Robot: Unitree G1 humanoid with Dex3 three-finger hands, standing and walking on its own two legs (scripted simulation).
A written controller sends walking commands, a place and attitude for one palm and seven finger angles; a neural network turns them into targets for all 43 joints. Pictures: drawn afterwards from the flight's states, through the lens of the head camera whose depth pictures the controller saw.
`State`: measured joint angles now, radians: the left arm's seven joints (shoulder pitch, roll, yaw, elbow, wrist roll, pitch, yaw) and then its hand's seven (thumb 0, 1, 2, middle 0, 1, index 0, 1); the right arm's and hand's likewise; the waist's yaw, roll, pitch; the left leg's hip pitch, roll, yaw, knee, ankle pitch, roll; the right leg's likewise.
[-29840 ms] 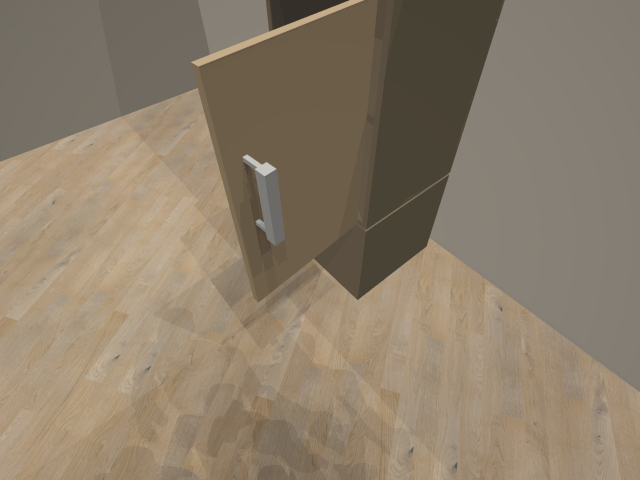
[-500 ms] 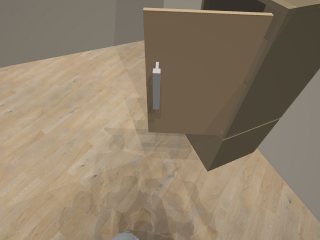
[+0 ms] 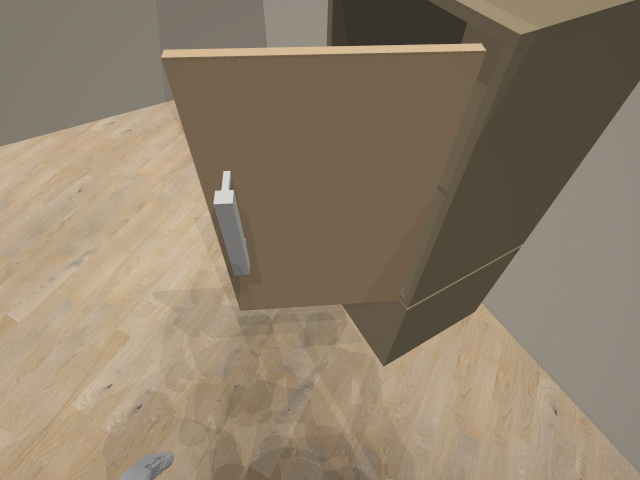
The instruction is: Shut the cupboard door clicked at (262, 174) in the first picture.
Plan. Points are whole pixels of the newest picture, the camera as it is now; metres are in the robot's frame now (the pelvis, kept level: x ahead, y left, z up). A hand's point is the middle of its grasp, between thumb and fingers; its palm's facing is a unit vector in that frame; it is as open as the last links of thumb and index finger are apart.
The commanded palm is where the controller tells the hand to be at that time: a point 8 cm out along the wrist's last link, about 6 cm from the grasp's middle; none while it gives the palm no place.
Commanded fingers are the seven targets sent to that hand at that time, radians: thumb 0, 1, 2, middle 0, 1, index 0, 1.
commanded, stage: come to a stop and stand still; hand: left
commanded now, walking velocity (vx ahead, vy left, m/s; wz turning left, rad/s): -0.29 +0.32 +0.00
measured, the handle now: (234, 225) +0.47 +0.14 +0.00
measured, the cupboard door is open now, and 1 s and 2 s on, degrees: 65 65 65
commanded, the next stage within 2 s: look again from close up in 1.26 s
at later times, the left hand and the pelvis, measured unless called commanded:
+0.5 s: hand out of the picture +0.04 +0.24 -0.17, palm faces +0.09 -0.97 -0.21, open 7.3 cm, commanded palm none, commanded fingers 0.00 0.90 0.90 -0.20 -0.30 -0.20 -0.30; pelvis +0.00 +0.04 +0.01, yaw +1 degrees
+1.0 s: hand out of the picture -0.03 +0.18 -0.16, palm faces +0.01 -0.99 -0.16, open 7.3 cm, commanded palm none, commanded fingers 0.00 0.90 0.90 -0.20 -0.30 -0.20 -0.30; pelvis -0.02 +0.02 +0.02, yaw +0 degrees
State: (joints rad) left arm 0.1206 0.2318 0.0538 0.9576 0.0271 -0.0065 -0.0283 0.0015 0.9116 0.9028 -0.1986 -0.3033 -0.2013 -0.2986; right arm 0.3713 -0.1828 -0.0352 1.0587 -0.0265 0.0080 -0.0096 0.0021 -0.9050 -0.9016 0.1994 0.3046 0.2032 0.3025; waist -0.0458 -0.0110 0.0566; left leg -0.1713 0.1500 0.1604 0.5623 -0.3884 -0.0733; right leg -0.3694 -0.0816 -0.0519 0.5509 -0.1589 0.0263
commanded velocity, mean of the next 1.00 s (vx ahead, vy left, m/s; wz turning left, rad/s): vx -0.04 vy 0.04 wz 0.00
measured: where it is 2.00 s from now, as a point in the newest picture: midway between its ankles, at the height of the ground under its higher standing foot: outside the picture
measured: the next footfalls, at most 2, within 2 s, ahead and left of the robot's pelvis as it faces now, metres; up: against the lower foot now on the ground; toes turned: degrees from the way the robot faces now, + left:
left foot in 0.34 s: +0.05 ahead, +0.11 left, +0.00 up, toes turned +4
right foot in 0.72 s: -0.02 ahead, -0.10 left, +0.00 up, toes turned +2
